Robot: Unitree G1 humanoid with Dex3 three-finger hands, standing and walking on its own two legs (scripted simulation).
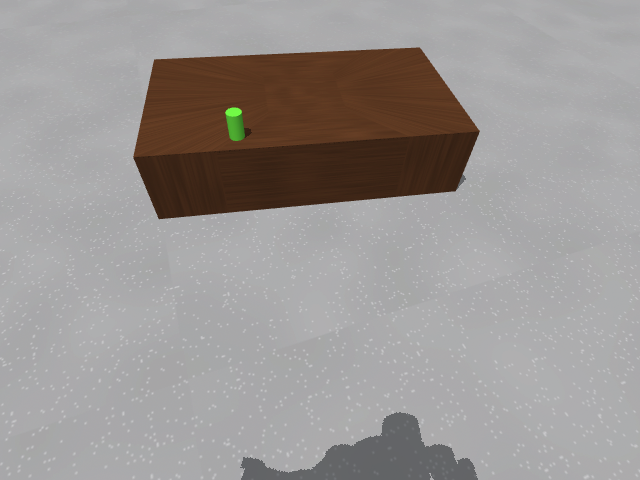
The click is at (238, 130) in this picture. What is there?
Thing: squat round
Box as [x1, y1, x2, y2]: [225, 108, 244, 140]
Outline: 229,108 225,112 229,136 233,140 239,140 244,137 241,111 238,108
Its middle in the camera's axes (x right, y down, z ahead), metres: -0.31 -0.44 +1.49
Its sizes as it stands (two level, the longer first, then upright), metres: 0.060 0.060 0.106
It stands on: a support 0.33 m high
